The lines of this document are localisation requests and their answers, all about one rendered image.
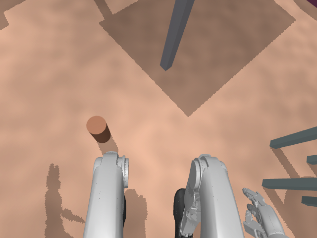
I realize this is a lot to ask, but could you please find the can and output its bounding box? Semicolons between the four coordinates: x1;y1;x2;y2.
86;116;111;143

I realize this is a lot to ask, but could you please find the right robot hand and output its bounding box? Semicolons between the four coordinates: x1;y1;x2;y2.
242;188;285;238

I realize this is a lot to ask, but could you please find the right robot foot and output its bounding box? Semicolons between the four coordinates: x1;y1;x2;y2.
173;188;193;238

